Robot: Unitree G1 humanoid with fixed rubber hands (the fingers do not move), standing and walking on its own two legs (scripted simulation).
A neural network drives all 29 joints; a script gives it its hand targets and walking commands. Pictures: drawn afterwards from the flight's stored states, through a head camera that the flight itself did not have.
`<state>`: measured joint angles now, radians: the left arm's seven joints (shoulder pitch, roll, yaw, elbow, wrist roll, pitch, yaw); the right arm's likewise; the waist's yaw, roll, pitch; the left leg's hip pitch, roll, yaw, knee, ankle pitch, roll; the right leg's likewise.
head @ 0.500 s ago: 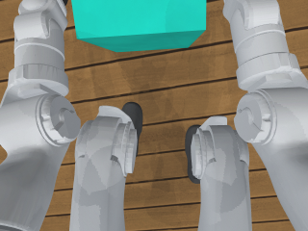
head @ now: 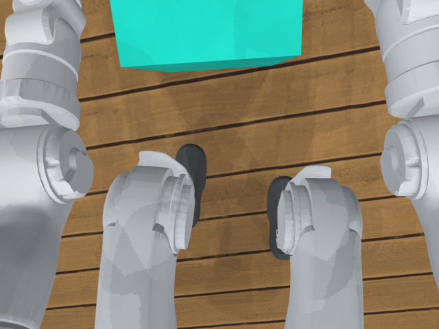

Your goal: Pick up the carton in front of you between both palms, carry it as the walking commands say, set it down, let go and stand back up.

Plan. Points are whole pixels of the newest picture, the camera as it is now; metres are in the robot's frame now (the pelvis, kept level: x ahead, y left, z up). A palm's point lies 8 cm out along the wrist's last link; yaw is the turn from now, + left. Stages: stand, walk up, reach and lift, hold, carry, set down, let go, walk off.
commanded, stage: set down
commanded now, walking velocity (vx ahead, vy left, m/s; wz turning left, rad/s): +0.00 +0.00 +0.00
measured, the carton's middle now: out of the picture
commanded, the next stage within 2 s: let go in 0.94 s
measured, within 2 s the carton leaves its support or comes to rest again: neither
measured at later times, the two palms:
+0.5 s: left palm out of the picture +0.53 +0.28 +0.00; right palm out of the picture +0.61 -0.10 +0.01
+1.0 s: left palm out of the picture +0.52 +0.28 +0.15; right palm out of the picture +0.60 -0.11 +0.16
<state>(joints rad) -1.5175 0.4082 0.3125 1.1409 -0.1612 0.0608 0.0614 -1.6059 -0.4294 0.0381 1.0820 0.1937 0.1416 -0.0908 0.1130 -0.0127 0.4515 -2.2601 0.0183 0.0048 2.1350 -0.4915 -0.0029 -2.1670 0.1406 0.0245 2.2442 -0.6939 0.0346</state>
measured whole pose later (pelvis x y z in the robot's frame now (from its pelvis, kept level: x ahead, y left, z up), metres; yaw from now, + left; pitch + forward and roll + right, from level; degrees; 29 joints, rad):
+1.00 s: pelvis +0.03 +0.01 +0.25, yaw +1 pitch +47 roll -2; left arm -1.15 0.25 0.40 0.83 0.01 0.19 0.01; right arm -1.28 -0.32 -0.24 0.96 -0.03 0.21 -0.01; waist 0.11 -0.04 -0.04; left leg -1.71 -0.02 -0.03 1.17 -0.28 0.00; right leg -1.63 0.08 0.04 1.24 -0.43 0.02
